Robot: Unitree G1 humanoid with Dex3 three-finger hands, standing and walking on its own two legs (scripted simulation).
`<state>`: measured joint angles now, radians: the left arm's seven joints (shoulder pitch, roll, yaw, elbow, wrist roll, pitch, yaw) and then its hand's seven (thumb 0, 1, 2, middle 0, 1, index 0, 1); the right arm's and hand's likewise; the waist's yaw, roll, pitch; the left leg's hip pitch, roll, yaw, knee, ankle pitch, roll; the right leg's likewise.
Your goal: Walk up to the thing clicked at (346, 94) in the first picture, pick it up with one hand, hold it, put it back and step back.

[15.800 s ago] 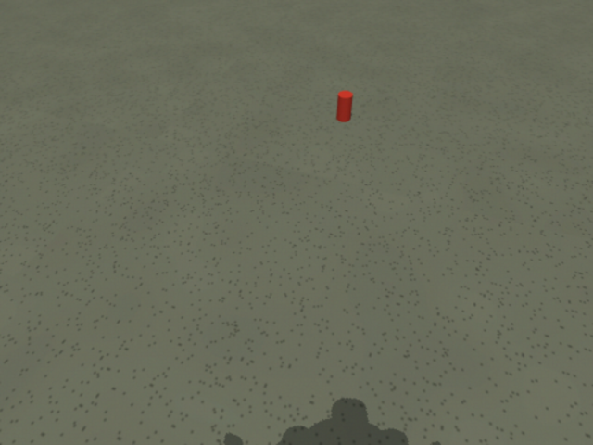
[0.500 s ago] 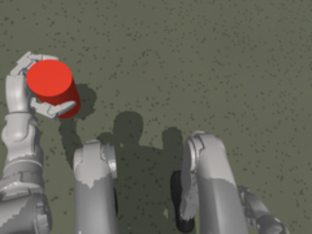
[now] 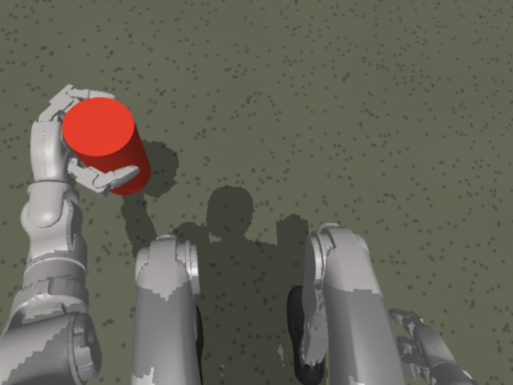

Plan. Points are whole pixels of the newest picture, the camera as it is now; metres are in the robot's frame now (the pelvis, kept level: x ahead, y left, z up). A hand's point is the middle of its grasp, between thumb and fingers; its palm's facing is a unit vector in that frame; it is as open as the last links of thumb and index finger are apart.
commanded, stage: settle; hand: left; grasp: from the side
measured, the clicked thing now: (114, 152) +0.45 +0.22 -0.06
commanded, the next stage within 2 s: lift in 0.24 s
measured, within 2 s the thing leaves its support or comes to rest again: neither
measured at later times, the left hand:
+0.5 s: hand (104, 137) +0.45 +0.22 -0.01, palm faces +0.07 -1.00 -0.04, open 11.5 cm
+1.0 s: hand (66, 118) +0.41 +0.21 +0.11, palm faces +0.06 -1.00 -0.03, open 11.5 cm
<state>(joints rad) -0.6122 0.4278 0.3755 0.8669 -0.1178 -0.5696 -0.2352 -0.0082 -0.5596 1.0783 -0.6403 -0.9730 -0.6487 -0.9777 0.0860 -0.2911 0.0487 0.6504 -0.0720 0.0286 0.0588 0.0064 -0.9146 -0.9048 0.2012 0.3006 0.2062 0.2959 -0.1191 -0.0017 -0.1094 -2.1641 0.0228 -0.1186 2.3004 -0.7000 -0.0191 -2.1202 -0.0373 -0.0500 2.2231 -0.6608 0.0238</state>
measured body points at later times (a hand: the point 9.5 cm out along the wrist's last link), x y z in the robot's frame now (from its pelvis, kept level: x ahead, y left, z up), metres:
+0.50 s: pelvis +0.00 +0.00 +0.01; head +0.20 +0.04 +0.42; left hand +0.44 +0.27 +0.00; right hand +0.13 -0.27 -0.11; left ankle +0.08 +0.13 -0.33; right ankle +0.11 -0.13 -0.33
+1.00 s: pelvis +0.01 +0.00 +0.10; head +0.19 +0.03 +0.51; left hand +0.40 +0.27 +0.11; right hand +0.17 -0.26 -0.03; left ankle +0.08 +0.13 -0.33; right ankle +0.10 -0.13 -0.33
